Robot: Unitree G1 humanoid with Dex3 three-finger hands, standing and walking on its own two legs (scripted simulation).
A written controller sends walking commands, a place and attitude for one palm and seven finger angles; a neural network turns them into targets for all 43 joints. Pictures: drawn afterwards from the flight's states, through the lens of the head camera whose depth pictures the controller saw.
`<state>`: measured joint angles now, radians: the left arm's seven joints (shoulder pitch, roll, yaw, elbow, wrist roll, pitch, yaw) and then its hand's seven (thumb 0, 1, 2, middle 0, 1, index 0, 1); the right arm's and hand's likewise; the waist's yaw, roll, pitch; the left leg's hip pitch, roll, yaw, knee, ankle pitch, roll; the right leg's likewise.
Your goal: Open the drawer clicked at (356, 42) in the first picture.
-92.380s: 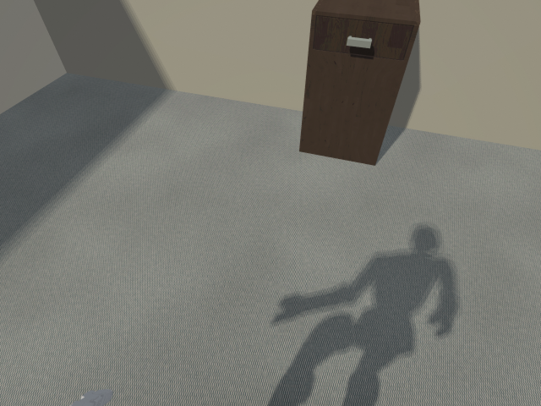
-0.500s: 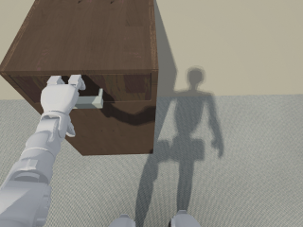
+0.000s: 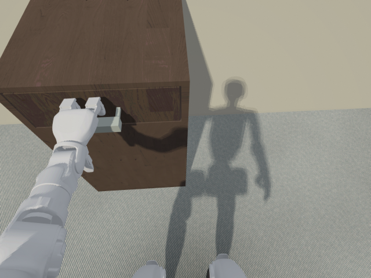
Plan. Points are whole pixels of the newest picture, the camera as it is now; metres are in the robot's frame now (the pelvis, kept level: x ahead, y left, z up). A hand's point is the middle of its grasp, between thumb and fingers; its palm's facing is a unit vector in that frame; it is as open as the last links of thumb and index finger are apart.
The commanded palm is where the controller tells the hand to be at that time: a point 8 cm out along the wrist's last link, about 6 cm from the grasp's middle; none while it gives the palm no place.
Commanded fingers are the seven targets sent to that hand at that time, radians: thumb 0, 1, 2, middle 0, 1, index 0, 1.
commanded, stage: lower the fingers behind the handle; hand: left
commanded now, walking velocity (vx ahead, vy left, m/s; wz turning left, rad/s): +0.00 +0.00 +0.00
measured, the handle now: (100, 118) +0.50 +0.22 -0.02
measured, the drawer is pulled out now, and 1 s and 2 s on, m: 0.00 0.00 0.00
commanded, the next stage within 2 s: lift the fingers back up to retry in 0.68 s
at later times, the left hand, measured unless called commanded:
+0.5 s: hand (87, 138) +0.43 +0.24 -0.02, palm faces -0.02 +0.00 -1.00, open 13.8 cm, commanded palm +0.41 +0.24 +0.01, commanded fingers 0.00 -0.50 0.30 -0.30 -1.20 -0.30 -1.20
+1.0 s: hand (85, 141) +0.43 +0.25 -0.03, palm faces -0.08 -0.03 -1.00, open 14.0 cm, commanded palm +0.42 +0.23 +0.04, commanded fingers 0.00 -0.50 0.30 -0.30 -1.20 -0.30 -1.20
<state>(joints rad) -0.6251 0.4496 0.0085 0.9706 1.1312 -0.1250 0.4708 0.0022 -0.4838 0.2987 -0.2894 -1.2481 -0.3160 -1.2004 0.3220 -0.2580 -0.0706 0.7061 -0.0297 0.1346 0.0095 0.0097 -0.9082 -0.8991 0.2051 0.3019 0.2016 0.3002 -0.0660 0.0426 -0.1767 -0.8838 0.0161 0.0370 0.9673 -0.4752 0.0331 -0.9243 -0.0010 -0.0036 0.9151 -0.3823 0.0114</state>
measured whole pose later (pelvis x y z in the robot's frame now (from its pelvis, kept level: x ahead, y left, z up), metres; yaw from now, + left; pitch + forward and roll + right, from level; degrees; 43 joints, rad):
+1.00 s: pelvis -0.02 +0.00 -0.01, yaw +0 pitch +24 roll -2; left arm -0.65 0.51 0.03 0.96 1.10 -0.14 0.38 0.00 -0.48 0.30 -0.29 -1.20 -0.29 -1.19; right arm 0.34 -0.26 -0.05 0.69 -0.03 0.09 -0.03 0.01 -0.91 -0.90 0.21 0.30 0.20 0.30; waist -0.09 0.04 -0.16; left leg -0.97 0.02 0.02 1.03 -0.47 0.03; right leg -1.00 0.00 -0.02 0.97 -0.38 0.00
